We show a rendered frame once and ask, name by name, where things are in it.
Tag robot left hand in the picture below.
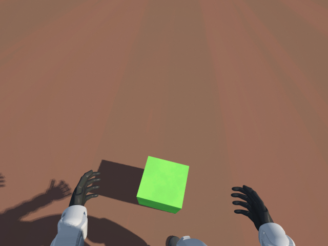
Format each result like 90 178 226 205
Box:
69 170 101 207

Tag right robot forearm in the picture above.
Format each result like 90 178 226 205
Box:
258 222 295 246

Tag robot right shin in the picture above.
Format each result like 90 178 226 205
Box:
177 236 190 244

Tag left robot forearm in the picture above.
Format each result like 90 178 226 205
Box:
50 205 88 246

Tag carton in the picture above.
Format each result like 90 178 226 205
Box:
137 156 189 214

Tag robot right hand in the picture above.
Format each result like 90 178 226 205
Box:
231 185 274 231

